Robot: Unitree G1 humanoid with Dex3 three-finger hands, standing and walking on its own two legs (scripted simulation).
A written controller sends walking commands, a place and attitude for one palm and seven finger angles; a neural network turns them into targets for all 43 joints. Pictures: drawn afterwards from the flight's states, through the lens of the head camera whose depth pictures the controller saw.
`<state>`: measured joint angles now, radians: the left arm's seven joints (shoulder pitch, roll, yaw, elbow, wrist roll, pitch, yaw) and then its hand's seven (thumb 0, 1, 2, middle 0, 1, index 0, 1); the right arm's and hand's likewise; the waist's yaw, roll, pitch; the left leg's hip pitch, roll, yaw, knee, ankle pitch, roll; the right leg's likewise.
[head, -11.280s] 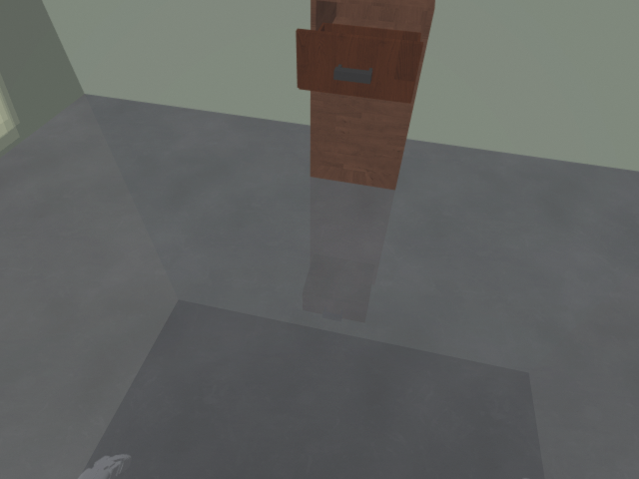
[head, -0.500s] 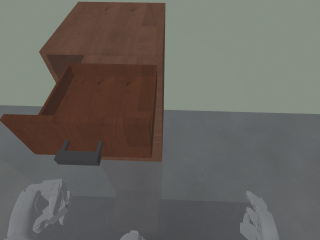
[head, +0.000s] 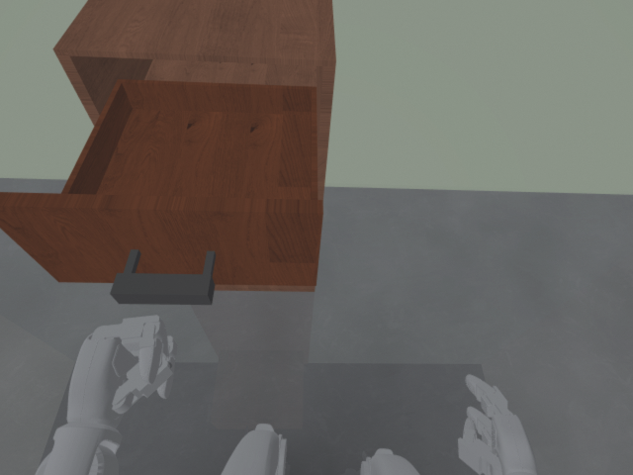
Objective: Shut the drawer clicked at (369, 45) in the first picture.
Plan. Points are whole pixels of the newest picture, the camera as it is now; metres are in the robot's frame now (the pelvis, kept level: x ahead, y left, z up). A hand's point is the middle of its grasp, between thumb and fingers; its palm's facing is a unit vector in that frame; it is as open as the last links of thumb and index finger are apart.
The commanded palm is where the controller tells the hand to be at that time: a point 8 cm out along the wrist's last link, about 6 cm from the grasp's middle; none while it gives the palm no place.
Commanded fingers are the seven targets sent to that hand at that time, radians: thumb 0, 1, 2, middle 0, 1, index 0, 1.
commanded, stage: bring the fist close to the handle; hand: left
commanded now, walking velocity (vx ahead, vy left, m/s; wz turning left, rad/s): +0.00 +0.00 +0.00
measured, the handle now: (168, 273) +0.35 +0.21 +0.03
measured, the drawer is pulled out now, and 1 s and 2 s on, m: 0.30 0.29 0.17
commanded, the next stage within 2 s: push the drawer shut in 0.56 s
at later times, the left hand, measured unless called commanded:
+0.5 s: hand (189, 352) +0.25 +0.17 +0.03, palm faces +0.05 -1.00 -0.05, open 3.3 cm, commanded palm +0.23 +0.22 +0.03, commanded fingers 0.00 0.90 0.90 -1.40 -1.60 -1.40 -1.60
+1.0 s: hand (189, 332) +0.27 +0.17 +0.03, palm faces +0.05 -1.00 -0.07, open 3.1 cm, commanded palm +0.27 +0.23 +0.03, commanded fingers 0.00 0.90 0.90 -1.40 -1.60 -1.40 -1.60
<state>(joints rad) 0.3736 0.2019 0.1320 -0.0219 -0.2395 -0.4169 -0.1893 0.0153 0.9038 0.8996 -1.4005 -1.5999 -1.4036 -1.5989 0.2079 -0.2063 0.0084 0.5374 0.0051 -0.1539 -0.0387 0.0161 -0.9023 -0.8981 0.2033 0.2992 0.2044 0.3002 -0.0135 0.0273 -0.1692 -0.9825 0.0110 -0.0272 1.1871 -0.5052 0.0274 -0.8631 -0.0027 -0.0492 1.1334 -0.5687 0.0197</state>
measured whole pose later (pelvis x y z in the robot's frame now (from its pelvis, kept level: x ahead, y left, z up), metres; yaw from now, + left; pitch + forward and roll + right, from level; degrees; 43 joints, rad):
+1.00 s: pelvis +0.00 -0.04 -0.02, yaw +0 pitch +20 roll -2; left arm 0.17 0.26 0.22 0.16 -0.27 -0.42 -0.24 -0.01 0.89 0.92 -1.40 -1.60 -1.40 -1.60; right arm 0.21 -0.25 0.00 0.56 0.01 -0.08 -0.06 0.01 -0.90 -0.90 0.20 0.30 0.20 0.30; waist -0.01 0.04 -0.18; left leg -1.07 0.04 -0.06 1.25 -0.53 -0.02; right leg -0.96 0.03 -0.08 1.22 -0.61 -0.03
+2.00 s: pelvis -0.01 -0.01 -0.01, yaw -1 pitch +21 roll -3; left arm -0.41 0.32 0.28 0.70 -0.18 -0.45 -0.18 -0.03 0.78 0.88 -1.40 -1.60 -1.41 -1.60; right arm 0.26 -0.25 0.02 0.62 0.00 0.00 -0.04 0.01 -0.90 -0.90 0.20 0.30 0.20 0.30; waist -0.07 0.02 -0.16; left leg -1.09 0.03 -0.03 1.21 -0.49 0.01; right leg -0.98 0.02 -0.04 1.17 -0.55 0.01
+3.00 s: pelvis -0.01 -0.01 -0.03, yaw -3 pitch +27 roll -5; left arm -0.91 0.58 0.46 1.17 -0.06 -0.44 -0.23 0.00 0.77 0.88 -1.40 -1.60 -1.40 -1.60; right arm 0.33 -0.26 0.05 0.64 -0.03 0.08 -0.01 0.01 -0.90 -0.90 0.20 0.30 0.21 0.30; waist -0.18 0.03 -0.14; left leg -1.26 0.06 -0.04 1.29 -0.51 0.01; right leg -1.14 0.05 -0.06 1.21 -0.55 0.00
